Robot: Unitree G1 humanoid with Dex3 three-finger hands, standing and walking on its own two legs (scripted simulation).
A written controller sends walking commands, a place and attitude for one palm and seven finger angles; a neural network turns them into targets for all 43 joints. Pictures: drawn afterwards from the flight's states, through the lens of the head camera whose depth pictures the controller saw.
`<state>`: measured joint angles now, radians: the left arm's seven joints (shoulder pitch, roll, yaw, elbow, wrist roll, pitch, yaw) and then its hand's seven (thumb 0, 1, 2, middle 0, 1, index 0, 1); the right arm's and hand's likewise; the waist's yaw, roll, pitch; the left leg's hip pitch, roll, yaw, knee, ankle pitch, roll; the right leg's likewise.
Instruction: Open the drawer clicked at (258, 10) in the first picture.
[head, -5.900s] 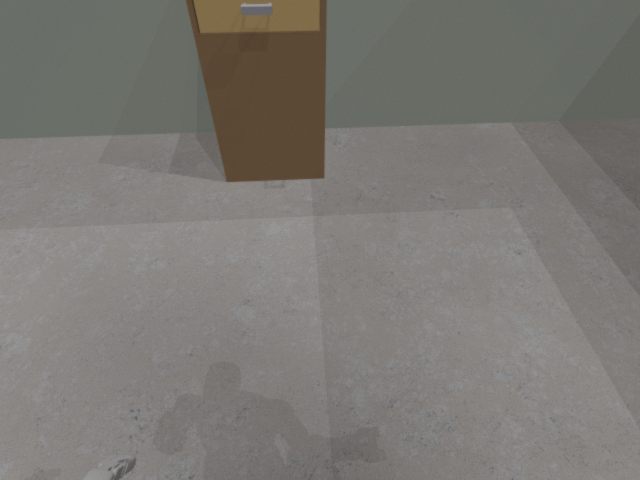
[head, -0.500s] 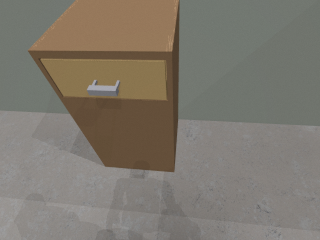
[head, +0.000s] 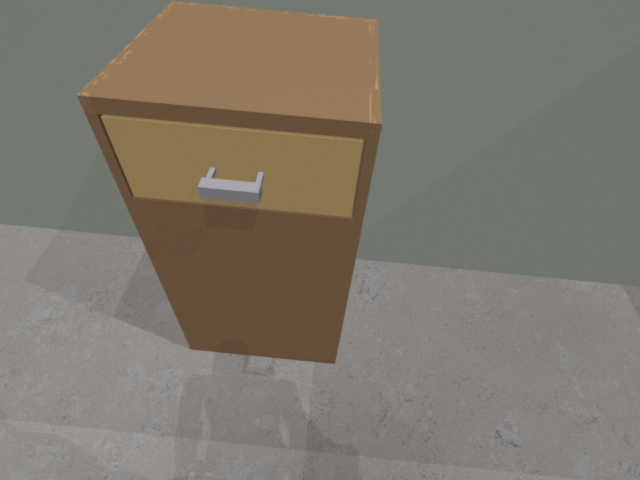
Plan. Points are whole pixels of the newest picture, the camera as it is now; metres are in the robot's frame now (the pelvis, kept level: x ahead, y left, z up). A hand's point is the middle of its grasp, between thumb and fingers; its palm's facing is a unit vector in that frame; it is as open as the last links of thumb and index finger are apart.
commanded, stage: come to a stop and stand still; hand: left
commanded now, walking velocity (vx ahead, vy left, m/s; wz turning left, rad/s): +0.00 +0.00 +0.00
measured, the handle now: (233, 182) +0.57 +0.21 +0.01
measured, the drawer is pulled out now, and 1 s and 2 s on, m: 0.00 0.00 0.00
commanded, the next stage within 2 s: look again from close up in 0.76 s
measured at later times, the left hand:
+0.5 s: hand out of the picture +0.01 +0.15 -0.18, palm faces +0.05 -0.98 -0.18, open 7.3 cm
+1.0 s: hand out of the picture -0.01 +0.14 -0.18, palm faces +0.04 -0.98 -0.19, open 7.4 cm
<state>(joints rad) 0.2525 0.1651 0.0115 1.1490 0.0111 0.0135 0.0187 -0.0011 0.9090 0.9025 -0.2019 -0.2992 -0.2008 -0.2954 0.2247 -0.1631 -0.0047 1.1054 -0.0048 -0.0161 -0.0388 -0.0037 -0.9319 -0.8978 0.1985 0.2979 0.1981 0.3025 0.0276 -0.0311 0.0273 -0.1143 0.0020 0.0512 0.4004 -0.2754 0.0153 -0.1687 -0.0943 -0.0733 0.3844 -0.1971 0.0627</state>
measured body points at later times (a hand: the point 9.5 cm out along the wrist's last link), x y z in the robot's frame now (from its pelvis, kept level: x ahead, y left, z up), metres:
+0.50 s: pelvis +0.01 -0.02 +0.00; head +0.02 -0.01 +0.45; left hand +0.01 +0.21 -0.16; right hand -0.01 -0.23 -0.16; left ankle -0.04 +0.10 -0.74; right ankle +0.00 -0.16 -0.74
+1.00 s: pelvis +0.00 -0.02 -0.01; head +0.02 -0.03 +0.44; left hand -0.01 +0.19 -0.16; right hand +0.01 -0.25 -0.17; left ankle -0.04 +0.10 -0.74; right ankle +0.00 -0.16 -0.74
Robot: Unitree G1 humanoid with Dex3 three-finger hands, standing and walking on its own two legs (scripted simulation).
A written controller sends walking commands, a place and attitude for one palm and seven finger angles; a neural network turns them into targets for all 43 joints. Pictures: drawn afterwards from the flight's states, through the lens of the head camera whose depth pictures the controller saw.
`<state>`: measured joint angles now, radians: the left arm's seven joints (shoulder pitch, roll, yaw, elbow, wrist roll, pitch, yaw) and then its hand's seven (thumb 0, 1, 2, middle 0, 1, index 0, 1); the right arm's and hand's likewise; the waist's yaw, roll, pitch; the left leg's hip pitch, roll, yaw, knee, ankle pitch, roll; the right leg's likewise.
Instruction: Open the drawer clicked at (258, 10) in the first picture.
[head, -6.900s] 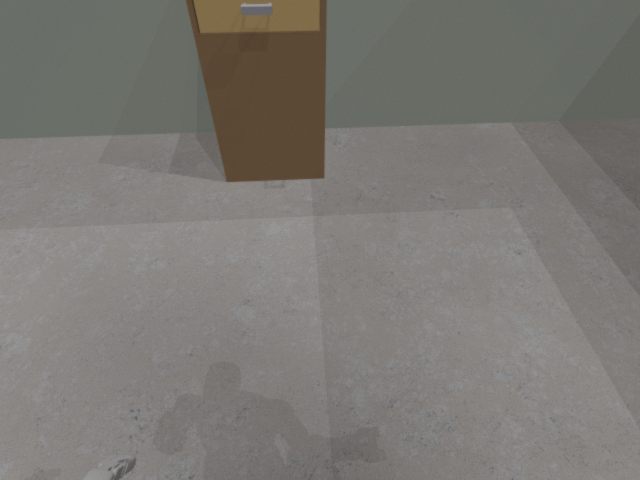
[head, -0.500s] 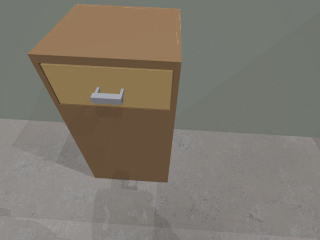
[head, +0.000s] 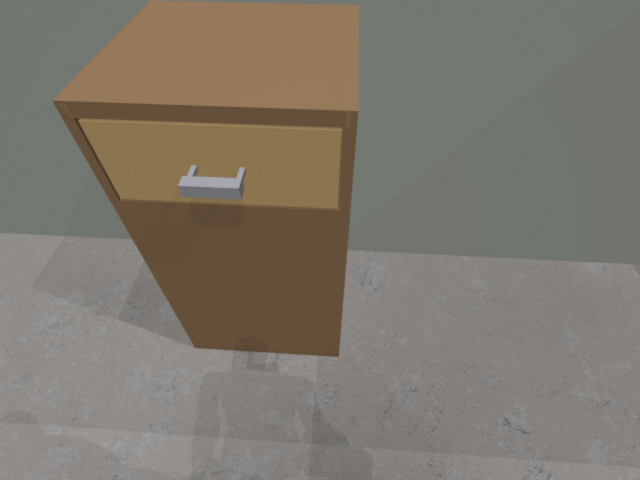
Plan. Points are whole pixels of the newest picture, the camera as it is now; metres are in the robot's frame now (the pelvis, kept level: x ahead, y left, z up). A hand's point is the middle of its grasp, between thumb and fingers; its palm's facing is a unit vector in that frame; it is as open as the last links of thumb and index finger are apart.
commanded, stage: look again from close up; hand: left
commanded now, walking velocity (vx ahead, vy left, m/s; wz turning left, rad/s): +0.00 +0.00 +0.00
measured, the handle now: (214, 179) +0.58 +0.23 +0.02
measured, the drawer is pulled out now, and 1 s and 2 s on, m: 0.00 0.00 0.00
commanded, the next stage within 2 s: shuffle to correct the standing spot in 0.34 s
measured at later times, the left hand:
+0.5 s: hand out of the picture -0.01 +0.16 -0.17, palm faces +0.04 -0.98 -0.20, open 7.3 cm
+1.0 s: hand out of the picture +0.06 +0.18 -0.18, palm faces +0.11 -0.97 -0.21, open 7.3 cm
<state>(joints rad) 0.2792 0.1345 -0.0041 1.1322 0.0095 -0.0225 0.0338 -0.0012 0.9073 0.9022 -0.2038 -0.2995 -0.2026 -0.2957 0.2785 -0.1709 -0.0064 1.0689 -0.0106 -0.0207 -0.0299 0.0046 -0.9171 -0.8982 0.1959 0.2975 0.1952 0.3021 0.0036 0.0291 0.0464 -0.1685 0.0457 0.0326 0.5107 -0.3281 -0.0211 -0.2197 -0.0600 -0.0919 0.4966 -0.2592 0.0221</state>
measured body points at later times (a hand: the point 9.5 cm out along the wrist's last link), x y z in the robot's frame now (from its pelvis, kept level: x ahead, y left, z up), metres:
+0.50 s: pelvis -0.01 -0.02 +0.00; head +0.01 -0.03 +0.45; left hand -0.01 +0.21 -0.15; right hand -0.02 -0.23 -0.17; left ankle -0.03 +0.13 -0.74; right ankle +0.00 -0.13 -0.74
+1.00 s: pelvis +0.06 +0.01 -0.01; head +0.09 +0.00 +0.44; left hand +0.05 +0.23 -0.16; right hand +0.05 -0.20 -0.18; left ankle +0.01 +0.12 -0.72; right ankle +0.02 -0.10 -0.74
